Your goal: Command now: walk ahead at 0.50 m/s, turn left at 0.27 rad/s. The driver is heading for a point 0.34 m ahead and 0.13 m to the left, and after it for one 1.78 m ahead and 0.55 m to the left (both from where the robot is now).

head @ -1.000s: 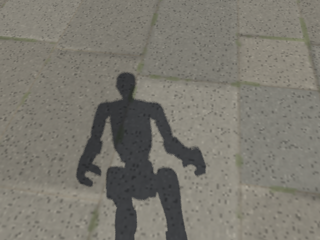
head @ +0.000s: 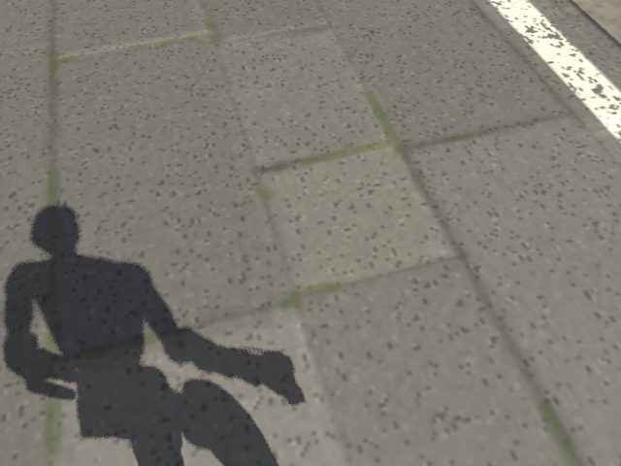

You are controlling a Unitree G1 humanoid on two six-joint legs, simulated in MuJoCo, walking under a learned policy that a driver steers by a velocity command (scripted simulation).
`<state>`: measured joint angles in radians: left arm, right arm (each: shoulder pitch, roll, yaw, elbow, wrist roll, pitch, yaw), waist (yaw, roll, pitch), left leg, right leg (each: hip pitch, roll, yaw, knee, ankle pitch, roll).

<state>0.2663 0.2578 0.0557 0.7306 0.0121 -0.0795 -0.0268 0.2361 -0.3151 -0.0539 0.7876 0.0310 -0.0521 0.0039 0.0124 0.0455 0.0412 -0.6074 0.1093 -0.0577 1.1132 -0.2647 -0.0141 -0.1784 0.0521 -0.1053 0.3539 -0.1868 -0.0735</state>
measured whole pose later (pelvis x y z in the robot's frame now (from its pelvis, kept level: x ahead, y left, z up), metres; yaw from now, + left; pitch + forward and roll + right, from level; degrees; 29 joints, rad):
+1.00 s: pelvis +0.34 +0.06 +0.00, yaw +30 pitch +2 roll +1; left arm 0.26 0.26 0.05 0.74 0.00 -0.02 0.02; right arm 0.19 -0.31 -0.06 0.66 0.00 0.02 0.00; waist 0.04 0.03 -0.02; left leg -0.44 -0.04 -0.05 0.90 -0.41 -0.05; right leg -0.25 -0.01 0.06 0.43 -0.21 -0.01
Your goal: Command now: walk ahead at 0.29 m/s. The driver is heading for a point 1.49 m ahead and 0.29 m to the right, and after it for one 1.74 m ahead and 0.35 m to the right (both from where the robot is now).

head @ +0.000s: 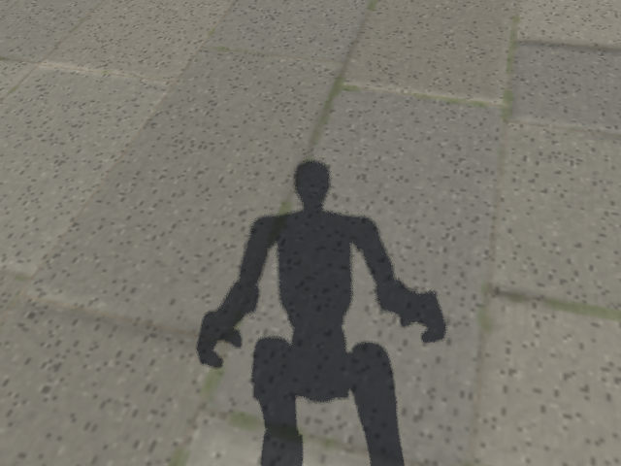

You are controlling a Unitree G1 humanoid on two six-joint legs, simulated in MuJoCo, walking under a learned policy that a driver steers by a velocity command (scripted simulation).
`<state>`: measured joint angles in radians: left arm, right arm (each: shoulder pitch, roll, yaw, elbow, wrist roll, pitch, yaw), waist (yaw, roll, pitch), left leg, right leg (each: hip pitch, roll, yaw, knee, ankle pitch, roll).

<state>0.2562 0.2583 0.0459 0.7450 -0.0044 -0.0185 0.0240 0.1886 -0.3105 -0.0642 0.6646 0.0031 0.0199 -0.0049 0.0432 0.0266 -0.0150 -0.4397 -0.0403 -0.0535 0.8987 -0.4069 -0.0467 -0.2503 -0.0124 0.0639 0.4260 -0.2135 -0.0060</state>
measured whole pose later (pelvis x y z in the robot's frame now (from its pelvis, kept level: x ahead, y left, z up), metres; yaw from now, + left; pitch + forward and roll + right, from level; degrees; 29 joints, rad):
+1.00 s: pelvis +0.43 -0.14 -0.01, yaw -18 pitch +1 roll -2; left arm 0.29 0.27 0.04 0.77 0.01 -0.08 -0.01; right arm 0.18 -0.28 -0.04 0.74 0.02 -0.07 0.03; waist 0.05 0.05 0.02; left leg -0.68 0.09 -0.03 0.63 0.14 0.00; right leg 0.05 0.10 -0.05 0.20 -0.27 -0.08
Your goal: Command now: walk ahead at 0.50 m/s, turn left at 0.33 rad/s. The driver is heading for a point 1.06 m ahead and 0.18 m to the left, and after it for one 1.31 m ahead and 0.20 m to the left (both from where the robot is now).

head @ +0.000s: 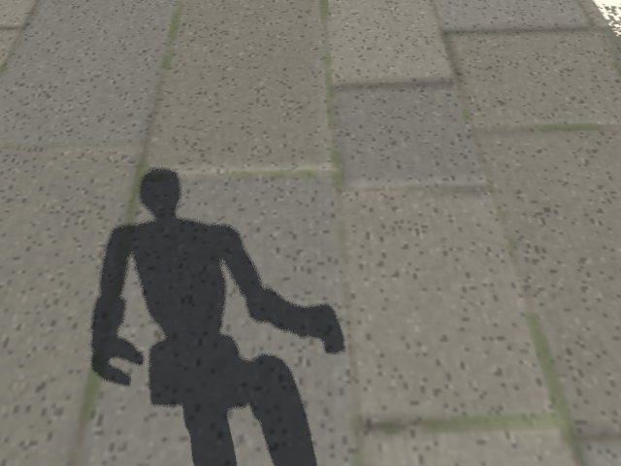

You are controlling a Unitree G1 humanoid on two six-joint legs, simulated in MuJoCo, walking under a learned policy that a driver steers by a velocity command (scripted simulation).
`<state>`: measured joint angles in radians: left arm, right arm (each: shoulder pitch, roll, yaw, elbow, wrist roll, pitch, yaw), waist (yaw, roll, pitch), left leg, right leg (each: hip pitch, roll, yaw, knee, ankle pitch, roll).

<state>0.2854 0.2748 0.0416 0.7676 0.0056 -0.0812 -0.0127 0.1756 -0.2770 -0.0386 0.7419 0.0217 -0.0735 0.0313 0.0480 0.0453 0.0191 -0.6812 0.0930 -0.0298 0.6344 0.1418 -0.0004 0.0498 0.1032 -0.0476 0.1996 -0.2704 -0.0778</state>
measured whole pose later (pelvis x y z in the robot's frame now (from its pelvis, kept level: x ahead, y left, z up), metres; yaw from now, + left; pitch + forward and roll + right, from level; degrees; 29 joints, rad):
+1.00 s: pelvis +0.58 +0.10 +0.00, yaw +22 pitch +2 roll -1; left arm 0.40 0.28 0.04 0.85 -0.02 -0.07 -0.01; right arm 0.08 -0.27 -0.03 0.65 0.01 -0.07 0.02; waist 0.11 0.04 0.02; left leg -0.61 0.07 -0.04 0.60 0.00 -0.01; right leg -0.02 0.05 0.00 0.25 -0.27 -0.03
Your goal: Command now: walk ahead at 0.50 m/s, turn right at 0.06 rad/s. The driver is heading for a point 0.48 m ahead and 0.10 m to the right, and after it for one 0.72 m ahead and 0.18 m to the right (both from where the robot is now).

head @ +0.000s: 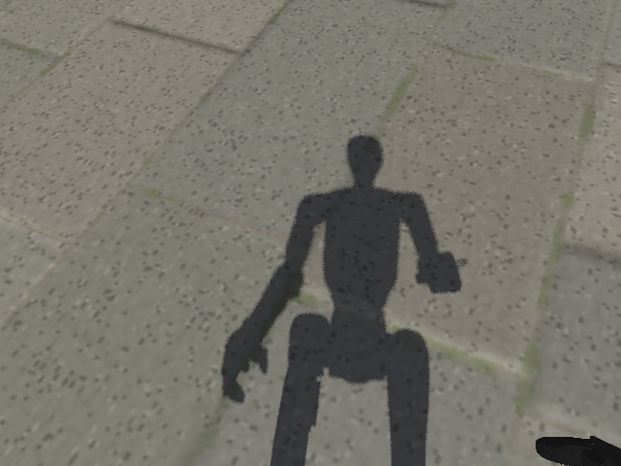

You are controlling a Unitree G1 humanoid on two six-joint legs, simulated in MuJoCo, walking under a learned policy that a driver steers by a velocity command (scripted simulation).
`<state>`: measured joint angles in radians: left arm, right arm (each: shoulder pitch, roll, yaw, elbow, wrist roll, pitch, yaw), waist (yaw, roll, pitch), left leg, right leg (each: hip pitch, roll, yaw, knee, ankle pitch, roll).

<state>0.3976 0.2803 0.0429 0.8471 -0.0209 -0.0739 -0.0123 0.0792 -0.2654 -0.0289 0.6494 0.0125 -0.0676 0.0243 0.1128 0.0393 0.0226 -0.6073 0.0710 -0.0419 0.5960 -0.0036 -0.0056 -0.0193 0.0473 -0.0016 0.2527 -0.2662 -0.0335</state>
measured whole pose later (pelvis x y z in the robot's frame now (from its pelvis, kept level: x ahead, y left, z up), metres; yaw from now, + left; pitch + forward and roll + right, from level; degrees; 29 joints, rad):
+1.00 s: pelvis +0.44 -0.06 -0.01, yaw -31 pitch +3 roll +0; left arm 0.19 0.31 0.07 0.65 0.00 0.03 0.03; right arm 0.11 -0.30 -0.05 0.74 -0.01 -0.01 -0.03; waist 0.03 0.02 0.04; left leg -0.56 0.02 -0.11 0.80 -0.25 -0.10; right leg -0.34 0.13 0.14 0.48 -0.18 -0.07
